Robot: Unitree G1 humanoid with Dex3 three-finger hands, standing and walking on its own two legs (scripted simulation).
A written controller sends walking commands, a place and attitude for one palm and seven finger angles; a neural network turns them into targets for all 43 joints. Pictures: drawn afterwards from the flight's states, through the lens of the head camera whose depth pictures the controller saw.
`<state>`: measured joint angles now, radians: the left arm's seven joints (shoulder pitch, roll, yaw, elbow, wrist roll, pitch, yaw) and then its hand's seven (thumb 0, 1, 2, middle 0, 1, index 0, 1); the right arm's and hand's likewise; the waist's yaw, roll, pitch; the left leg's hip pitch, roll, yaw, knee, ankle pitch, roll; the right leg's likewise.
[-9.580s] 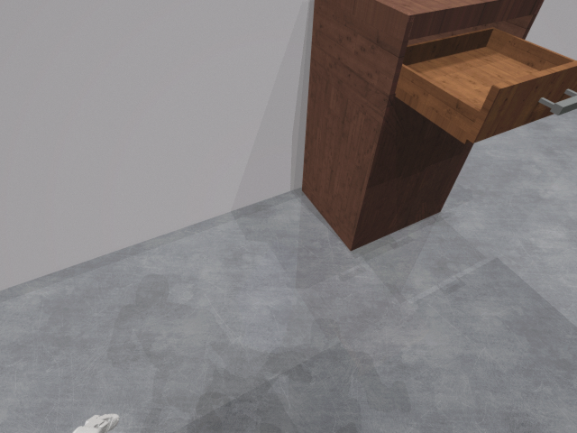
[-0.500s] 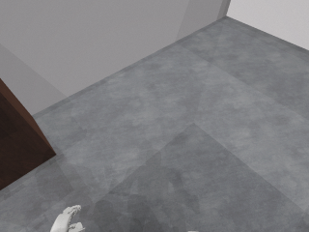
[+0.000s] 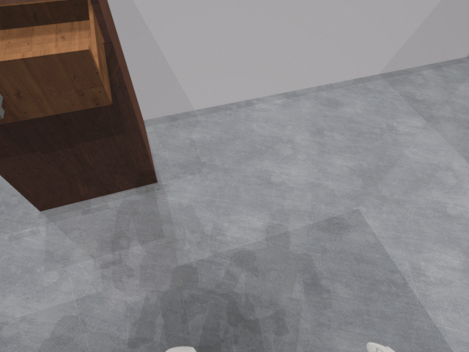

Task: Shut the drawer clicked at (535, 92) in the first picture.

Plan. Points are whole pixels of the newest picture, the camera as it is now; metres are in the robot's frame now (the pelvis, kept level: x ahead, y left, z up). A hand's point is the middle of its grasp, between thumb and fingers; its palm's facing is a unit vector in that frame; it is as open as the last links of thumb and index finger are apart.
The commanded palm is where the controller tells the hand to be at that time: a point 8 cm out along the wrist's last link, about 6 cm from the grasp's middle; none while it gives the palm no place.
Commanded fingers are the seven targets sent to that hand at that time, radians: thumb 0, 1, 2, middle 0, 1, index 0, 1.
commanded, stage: turn to face it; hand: left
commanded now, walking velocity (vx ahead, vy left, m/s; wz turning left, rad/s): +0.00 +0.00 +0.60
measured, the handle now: out of the picture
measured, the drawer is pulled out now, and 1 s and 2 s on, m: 0.29 0.29 0.29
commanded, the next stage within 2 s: take the last steps up to it in 0.58 s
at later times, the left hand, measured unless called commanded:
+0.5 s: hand out of the picture +0.10 +0.21 -0.13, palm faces +0.22 -0.94 -0.27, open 7.4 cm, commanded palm none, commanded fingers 0.00 0.90 0.90 -0.20 -0.30 -0.20 -0.30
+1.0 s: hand out of the picture -0.13 +0.18 -0.16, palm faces +0.50 -0.83 -0.23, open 7.4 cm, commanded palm none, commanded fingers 0.00 0.90 0.90 -0.20 -0.30 -0.20 -0.30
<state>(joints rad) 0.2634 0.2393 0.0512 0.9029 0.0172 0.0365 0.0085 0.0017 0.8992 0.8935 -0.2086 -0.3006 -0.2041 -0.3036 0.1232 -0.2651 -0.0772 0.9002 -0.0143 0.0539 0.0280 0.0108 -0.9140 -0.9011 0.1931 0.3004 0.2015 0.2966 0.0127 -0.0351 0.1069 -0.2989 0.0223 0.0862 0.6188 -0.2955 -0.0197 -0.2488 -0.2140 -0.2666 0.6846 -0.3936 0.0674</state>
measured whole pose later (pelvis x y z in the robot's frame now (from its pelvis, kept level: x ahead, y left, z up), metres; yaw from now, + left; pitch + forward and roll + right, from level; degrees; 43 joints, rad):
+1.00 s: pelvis +0.00 +0.02 +0.01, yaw +24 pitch +0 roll +0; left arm 0.40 0.22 0.06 1.06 0.03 0.00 0.00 0.00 0.90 0.89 -0.21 -0.30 -0.20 -0.30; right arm 0.17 -0.23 -0.05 0.98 -0.02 0.02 0.03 0.01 -0.91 -0.90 0.19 0.30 0.20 0.30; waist 0.07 -0.03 0.03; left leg -0.22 0.03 0.09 0.54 -0.36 -0.02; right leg -0.18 -0.16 -0.20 0.51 -0.30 0.06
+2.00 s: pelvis +0.24 +0.19 +0.01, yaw +24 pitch -1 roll -2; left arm 0.32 0.15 0.04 1.10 0.01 -0.03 0.02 0.00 0.92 0.89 -0.20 -0.30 -0.20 -0.30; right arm 0.22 -0.18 -0.05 1.04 -0.02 -0.04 -0.02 0.01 -0.94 -0.90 0.19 0.30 0.20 0.30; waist 0.03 0.03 0.02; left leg -0.31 0.10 0.06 0.54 -0.16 -0.03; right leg -0.19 -0.01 -0.14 0.50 -0.27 -0.01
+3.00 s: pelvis +0.20 +0.15 +0.02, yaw +22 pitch -1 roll +1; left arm 0.30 0.18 0.04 1.12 0.02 0.04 0.03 0.00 0.91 0.89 -0.21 -0.30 -0.20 -0.30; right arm 0.21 -0.16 -0.04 1.06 -0.01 0.01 -0.02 0.01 -0.91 -0.90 0.19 0.30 0.20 0.30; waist 0.04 -0.04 0.02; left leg -0.15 0.01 0.05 0.47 -0.29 -0.01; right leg -0.28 -0.08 -0.07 0.56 -0.31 0.02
